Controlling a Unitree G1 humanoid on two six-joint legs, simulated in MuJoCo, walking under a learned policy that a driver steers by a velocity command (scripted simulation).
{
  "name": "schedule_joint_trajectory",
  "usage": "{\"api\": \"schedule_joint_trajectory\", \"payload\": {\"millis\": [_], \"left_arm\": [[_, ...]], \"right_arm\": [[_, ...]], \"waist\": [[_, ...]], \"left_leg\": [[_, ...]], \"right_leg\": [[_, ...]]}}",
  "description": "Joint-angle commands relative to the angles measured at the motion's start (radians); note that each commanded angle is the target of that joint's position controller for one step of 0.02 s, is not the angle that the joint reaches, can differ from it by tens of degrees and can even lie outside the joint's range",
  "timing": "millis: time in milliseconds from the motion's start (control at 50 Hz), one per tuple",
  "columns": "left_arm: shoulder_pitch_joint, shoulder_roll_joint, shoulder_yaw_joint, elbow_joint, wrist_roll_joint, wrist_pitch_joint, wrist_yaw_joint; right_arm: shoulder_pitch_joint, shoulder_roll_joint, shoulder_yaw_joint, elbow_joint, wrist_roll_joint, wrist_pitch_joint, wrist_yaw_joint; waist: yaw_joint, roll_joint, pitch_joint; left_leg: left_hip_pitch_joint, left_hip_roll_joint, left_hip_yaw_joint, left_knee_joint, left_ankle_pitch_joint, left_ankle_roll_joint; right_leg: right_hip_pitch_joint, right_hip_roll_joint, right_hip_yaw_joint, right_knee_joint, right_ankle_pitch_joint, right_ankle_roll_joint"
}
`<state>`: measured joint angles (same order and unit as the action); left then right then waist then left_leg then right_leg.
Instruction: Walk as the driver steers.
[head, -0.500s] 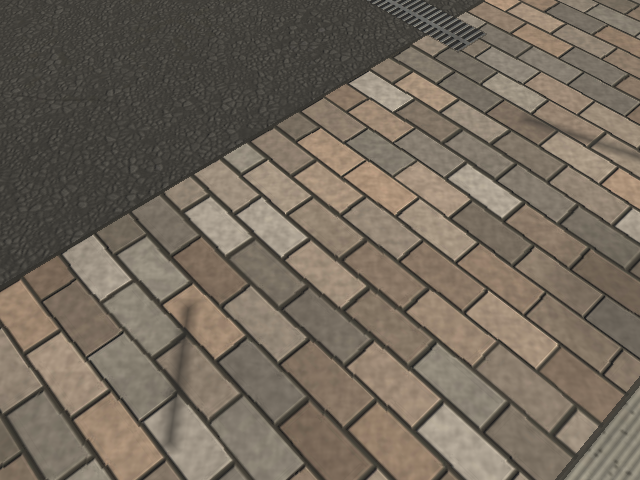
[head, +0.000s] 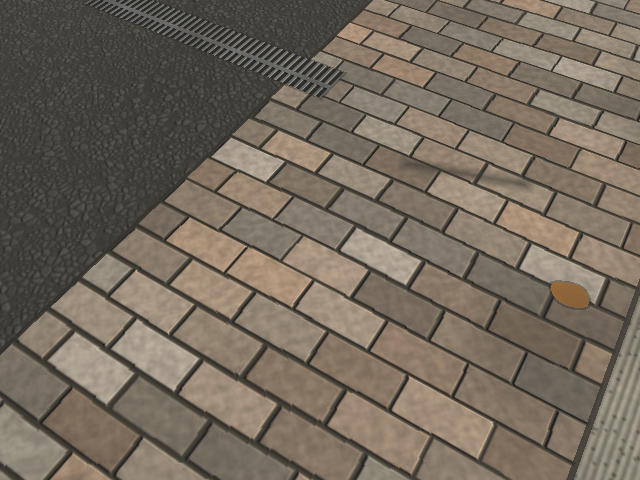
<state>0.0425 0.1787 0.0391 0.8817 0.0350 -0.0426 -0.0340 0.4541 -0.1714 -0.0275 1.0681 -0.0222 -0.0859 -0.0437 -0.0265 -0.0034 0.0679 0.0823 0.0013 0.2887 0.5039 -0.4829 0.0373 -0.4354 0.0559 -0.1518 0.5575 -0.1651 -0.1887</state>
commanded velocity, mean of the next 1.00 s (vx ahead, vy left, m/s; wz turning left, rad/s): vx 0.50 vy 0.00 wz -0.10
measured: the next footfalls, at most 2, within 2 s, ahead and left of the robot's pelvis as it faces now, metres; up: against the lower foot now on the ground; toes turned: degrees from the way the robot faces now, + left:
left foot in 0.54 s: +0.49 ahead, +0.04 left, +0.00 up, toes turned -13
right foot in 1.04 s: +0.71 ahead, -0.18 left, +0.00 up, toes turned +1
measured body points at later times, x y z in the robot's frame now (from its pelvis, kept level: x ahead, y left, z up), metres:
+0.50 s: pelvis +0.28 -0.01 +0.01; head +0.32 -0.02 +0.46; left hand +0.28 +0.27 -0.12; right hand +0.45 -0.26 -0.09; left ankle +0.45 +0.06 -0.70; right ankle +0.10 -0.04 -0.72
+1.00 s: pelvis +0.54 -0.05 +0.02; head +0.57 -0.05 +0.47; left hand +0.79 +0.13 -0.07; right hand +0.47 -0.31 -0.11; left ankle +0.45 +0.05 -0.72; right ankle +0.66 -0.19 -0.70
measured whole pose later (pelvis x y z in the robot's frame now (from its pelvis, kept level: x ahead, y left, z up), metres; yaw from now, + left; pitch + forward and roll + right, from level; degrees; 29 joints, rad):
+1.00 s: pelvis +0.54 -0.05 +0.02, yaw -3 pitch +2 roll +1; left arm 0.00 0.22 0.00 0.73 0.03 -0.06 -0.02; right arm 0.47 -0.23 -0.07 0.90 -0.02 -0.05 0.01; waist -0.11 -0.02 0.03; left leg -0.06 -0.11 -0.16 0.34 -0.31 0.07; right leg -0.52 -0.02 0.04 0.57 -0.12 0.03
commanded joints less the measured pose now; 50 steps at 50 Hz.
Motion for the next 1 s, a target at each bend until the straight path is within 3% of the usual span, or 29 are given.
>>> {"api": "schedule_joint_trajectory", "payload": {"millis": [20,40,60,100,140,180,220,280,340,420,440,480,500,520,540,560,580,600,620,640,660,700,740,800,920,960,1000], "left_arm": [[0.382,0.273,0.094,0.052,0.020,0.000,0.023],[0.391,0.282,0.097,0.045,-0.008,0.016,0.019],[0.321,0.254,0.089,0.041,-0.019,0.019,0.027],[0.234,0.168,0.066,0.029,-0.021,0.008,0.032],[0.222,0.145,0.053,0.026,-0.031,-0.013,0.039],[0.258,0.178,0.058,0.034,-0.038,-0.032,0.038],[0.303,0.199,0.062,0.036,-0.038,-0.034,0.037],[0.375,0.195,0.059,0.038,-0.036,-0.027,0.035],[0.437,0.182,0.051,0.047,-0.033,-0.026,0.039],[0.483,0.183,0.042,0.059,-0.019,-0.030,0.051],[0.475,0.193,0.042,0.059,-0.016,-0.032,0.055],[0.422,0.218,0.044,0.049,-0.013,-0.040,0.059],[0.407,0.230,0.046,0.049,-0.009,-0.043,0.057],[0.382,0.239,0.048,0.047,-0.009,-0.045,0.052],[0.388,0.205,0.038,0.024,-0.013,-0.049,0.047],[0.538,0.116,0.024,0.025,-0.053,-0.046,0.039],[0.511,0.185,0.032,0.032,-0.016,-0.046,0.040],[0.409,0.188,0.033,0.006,-0.001,-0.045,0.036],[0.325,0.177,0.027,-0.017,0.006,-0.050,0.031],[0.294,0.164,0.026,-0.033,0.009,-0.047,0.025],[0.293,0.153,0.022,-0.044,0.017,-0.037,0.020],[0.300,0.129,0.013,-0.052,0.019,-0.022,0.014],[0.254,0.123,0.007,-0.073,0.017,-0.014,0.012],[0.095,0.118,-0.003,-0.134,0.012,-0.009,0.011],[-0.092,0.119,-0.015,-0.211,-0.007,-0.017,0.012],[-0.100,0.130,-0.014,-0.227,-0.012,-0.026,0.015],[-0.022,0.154,-0.005,-0.215,-0.014,-0.037,0.022]], "right_arm": [[0.010,-0.085,-0.023,-0.128,0.011,-0.005,0.023],[-0.086,-0.136,-0.033,-0.183,0.016,-0.016,0.033],[-0.176,-0.150,-0.033,-0.216,0.013,-0.032,0.040],[-0.171,-0.151,-0.036,-0.211,0.011,-0.038,0.039],[-0.142,-0.125,-0.032,-0.214,-0.022,0.004,0.042],[-0.162,-0.113,-0.031,-0.234,-0.030,0.033,0.050],[-0.244,-0.116,-0.029,-0.273,-0.028,0.044,0.055],[-0.374,-0.124,-0.026,-0.325,-0.022,0.049,0.060],[-0.465,-0.116,-0.015,-0.357,-0.017,0.046,0.067],[-0.567,-0.118,-0.003,-0.399,-0.008,0.032,0.073],[-0.563,-0.127,-0.004,-0.405,-0.006,0.027,0.073],[-0.454,-0.159,-0.016,-0.378,-0.004,0.018,0.065],[-0.348,-0.185,-0.028,-0.345,-0.001,0.013,0.056],[-0.191,-0.202,-0.038,-0.295,-0.001,0.005,0.044],[-0.034,-0.252,-0.053,-0.264,-0.021,-0.001,0.030],[0.032,-0.362,-0.084,-0.252,-0.039,0.005,0.034],[-0.040,-0.288,-0.074,-0.245,0.002,0.022,0.051],[-0.153,-0.225,-0.059,-0.267,0.015,0.025,0.058],[-0.197,-0.174,-0.046,-0.271,0.010,0.021,0.064],[-0.191,-0.157,-0.040,-0.260,0.007,0.016,0.062],[-0.179,-0.144,-0.034,-0.240,0.010,0.012,0.059],[-0.136,-0.165,-0.040,-0.216,0.015,0.000,0.057],[-0.109,-0.195,-0.050,-0.209,0.020,-0.001,0.053],[-0.061,-0.204,-0.056,-0.203,0.022,0.008,0.051],[0.031,-0.221,-0.069,-0.207,0.012,0.018,0.049],[0.025,-0.230,-0.075,-0.219,0.005,0.022,0.045],[-0.019,-0.248,-0.083,-0.241,0.003,0.025,0.040]], "waist": [[0.144,-0.150,-0.266],[0.159,-0.115,-0.318],[0.131,-0.031,-0.152],[0.044,0.081,-0.036],[-0.002,0.060,-0.042],[-0.011,0.030,-0.046],[0.010,-0.004,-0.036],[0.060,-0.040,-0.029],[0.102,-0.060,-0.030],[0.136,-0.072,-0.009],[0.124,-0.077,-0.006],[0.057,-0.088,-0.035],[0.012,-0.089,-0.084],[-0.066,-0.063,-0.160],[-0.118,0.000,-0.269],[-0.061,0.251,-0.392],[-0.031,0.170,-0.336],[0.002,0.092,-0.154],[0.003,0.014,-0.086],[0.021,0.016,-0.049],[0.044,0.037,-0.044],[0.059,0.065,-0.065],[0.057,0.068,-0.058],[0.020,0.070,-0.013],[-0.050,0.080,-0.033],[-0.044,0.091,-0.044],[0.002,0.101,-0.065]], "left_leg": [[-0.549,0.074,-0.062,0.842,0.170,0.008],[-0.779,-0.053,-0.273,1.029,-0.038,-0.004],[-0.886,0.035,-0.334,0.969,0.079,0.008],[-0.777,0.092,-0.326,0.794,0.178,-0.004],[-0.666,0.110,-0.326,0.699,0.179,-0.039],[-0.665,0.108,-0.301,0.629,0.195,-0.066],[-0.704,0.106,-0.280,0.545,0.271,-0.084],[-0.767,0.094,-0.267,0.406,0.384,-0.090],[-0.778,0.075,-0.254,0.277,0.468,-0.072],[-0.752,0.038,-0.234,0.124,0.484,-0.028],[-0.721,0.031,-0.239,0.091,0.467,-0.011],[-0.553,-0.008,-0.238,0.031,0.396,0.030],[-0.434,-0.039,-0.233,0.014,0.357,0.049],[-0.262,-0.040,-0.227,-0.050,0.397,0.074],[-0.025,0.116,-0.390,-0.039,0.330,0.119],[0.233,0.388,-0.893,-0.095,0.314,0.296],[0.165,0.379,-1.067,-0.218,0.218,0.306],[0.014,0.340,-0.913,-0.234,0.159,0.289],[-0.092,0.290,-0.801,-0.255,0.234,0.268],[-0.160,0.244,-0.726,-0.270,0.335,0.245],[-0.212,0.202,-0.668,-0.285,0.409,0.224],[-0.238,0.171,-0.615,-0.295,0.528,0.226],[-0.273,0.154,-0.582,-0.317,0.521,0.235],[-0.301,0.128,-0.570,-0.350,0.463,0.220],[-0.207,0.120,-0.599,-0.265,0.559,0.183],[-0.188,0.130,-0.628,-0.213,0.609,0.167],[-0.217,0.130,-0.662,-0.148,0.616,0.138]], "right_leg": [[0.685,-0.319,0.541,-0.085,0.005,-0.215],[0.756,-0.403,0.904,-0.249,-0.071,-0.309],[0.643,-0.383,0.750,-0.297,-0.072,-0.260],[0.415,-0.301,0.567,-0.334,0.148,-0.164],[0.307,-0.224,0.453,-0.339,0.303,-0.128],[0.281,-0.184,0.405,-0.336,0.408,-0.116],[0.277,-0.157,0.388,-0.341,0.440,-0.090],[0.336,-0.140,0.392,-0.334,0.462,-0.040],[0.418,-0.140,0.384,-0.324,0.501,-0.006],[0.519,-0.179,0.398,-0.311,0.550,-0.006],[0.535,-0.195,0.402,-0.300,0.581,-0.004],[0.526,-0.206,0.384,-0.224,0.763,0.024],[0.528,-0.196,0.373,-0.118,0.872,0.036],[0.498,-0.161,0.328,0.053,0.860,0.049],[0.341,-0.117,0.297,0.301,0.587,0.059],[0.014,0.076,0.207,0.701,-0.100,0.117],[-0.116,0.054,0.257,0.786,-0.312,0.103],[-0.178,-0.014,0.248,0.775,-0.225,0.105],[-0.177,-0.052,0.236,0.718,-0.168,0.109],[-0.159,-0.078,0.228,0.662,-0.151,0.116],[-0.120,-0.095,0.223,0.611,-0.141,0.130],[-0.087,-0.100,0.200,0.544,-0.139,0.159],[-0.102,-0.109,0.177,0.466,-0.120,0.187],[-0.144,-0.119,0.157,0.295,-0.007,0.223],[-0.121,-0.078,0.158,0.086,0.101,0.238],[-0.070,-0.063,0.169,0.032,0.063,0.227],[0.073,-0.042,0.176,-0.046,0.002,0.208]]}}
